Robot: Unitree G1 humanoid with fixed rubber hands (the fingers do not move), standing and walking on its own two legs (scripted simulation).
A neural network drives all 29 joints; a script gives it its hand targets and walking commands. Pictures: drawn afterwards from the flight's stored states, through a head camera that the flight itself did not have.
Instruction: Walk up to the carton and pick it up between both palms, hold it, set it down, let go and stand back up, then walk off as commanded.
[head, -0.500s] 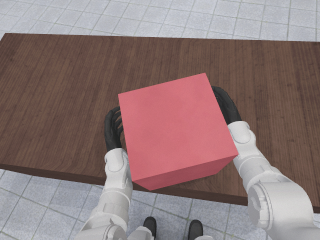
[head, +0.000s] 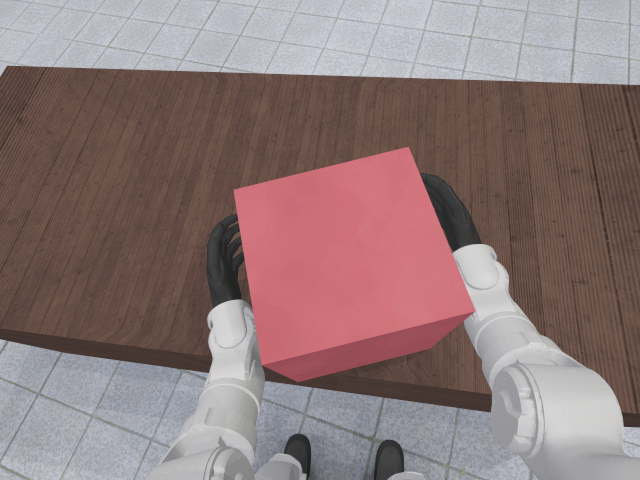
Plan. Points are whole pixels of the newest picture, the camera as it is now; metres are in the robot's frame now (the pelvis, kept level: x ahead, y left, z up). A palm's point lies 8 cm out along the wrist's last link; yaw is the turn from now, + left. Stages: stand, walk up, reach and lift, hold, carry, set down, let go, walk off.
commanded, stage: reach and lift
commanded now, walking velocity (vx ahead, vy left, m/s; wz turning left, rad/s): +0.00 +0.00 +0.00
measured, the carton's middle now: (345, 280) +0.37 +0.04 -0.07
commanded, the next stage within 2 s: none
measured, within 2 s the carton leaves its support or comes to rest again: leaves its support in 1.30 s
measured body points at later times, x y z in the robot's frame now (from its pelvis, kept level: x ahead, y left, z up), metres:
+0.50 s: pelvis +0.00 +0.00 +0.00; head +0.16 -0.01 +0.42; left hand +0.35 +0.19 -0.04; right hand +0.46 -0.09 -0.03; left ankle +0.00 +0.15 -0.72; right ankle +0.02 -0.09 -0.72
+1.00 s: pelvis -0.01 +0.00 +0.00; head +0.14 -0.01 +0.42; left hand +0.33 +0.19 -0.03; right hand +0.44 -0.09 -0.02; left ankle +0.00 +0.15 -0.72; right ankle +0.02 -0.09 -0.72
